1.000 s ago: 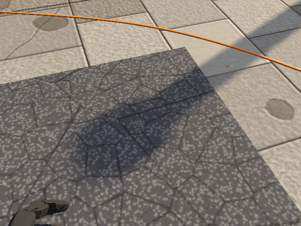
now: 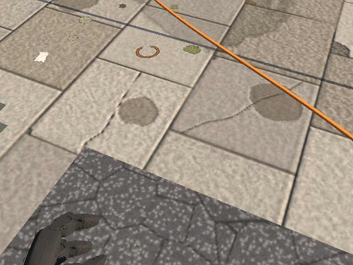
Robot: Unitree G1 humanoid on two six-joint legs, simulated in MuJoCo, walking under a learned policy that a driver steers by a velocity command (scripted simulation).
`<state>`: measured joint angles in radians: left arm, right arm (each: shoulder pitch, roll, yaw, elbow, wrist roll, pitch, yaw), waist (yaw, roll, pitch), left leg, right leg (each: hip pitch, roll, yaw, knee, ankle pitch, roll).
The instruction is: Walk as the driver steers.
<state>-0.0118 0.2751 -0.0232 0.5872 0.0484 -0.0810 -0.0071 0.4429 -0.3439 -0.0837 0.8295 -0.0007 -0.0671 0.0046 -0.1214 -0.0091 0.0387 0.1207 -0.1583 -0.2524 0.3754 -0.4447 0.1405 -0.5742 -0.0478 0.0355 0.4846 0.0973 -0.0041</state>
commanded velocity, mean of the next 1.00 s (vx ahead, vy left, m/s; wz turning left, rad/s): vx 0.16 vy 0.00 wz -0.68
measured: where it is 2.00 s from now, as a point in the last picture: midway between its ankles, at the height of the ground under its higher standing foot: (222, 251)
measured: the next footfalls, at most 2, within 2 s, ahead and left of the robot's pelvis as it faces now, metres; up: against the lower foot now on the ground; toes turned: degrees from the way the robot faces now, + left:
right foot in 0.02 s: +0.23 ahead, -0.14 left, +0.00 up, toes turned +1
left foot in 0.46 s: +0.41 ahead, +0.02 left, +0.00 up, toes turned -27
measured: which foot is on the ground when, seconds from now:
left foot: down 0.00-0.02, up 0.04-0.44, down 0.46-0.88, up 0.90-1.00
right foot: up 0.00-0.00, down 0.02-0.44, up 0.46-0.86, down 0.88-1.00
